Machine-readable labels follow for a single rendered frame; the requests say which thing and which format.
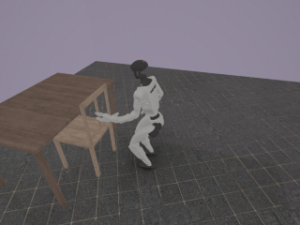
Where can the chair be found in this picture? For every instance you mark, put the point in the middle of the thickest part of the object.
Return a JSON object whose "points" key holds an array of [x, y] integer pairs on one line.
{"points": [[86, 131]]}

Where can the robot head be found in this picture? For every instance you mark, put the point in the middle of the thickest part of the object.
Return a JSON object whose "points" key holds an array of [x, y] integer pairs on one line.
{"points": [[140, 65]]}

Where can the left robot forearm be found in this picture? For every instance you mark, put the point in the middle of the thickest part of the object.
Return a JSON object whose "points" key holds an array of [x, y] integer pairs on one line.
{"points": [[123, 119]]}

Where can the table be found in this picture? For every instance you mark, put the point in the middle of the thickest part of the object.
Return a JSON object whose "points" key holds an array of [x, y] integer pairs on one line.
{"points": [[32, 118]]}

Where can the left robot hand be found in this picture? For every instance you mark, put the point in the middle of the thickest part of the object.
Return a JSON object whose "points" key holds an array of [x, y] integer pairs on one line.
{"points": [[107, 118]]}

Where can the robot left upper arm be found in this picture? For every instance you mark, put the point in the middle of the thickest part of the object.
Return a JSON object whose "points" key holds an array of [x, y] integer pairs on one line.
{"points": [[138, 97]]}

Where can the robot right upper arm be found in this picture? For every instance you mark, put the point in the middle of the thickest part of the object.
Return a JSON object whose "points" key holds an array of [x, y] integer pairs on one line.
{"points": [[159, 91]]}

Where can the right robot thigh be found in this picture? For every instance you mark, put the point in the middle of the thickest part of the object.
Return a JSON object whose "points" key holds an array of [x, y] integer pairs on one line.
{"points": [[144, 122]]}

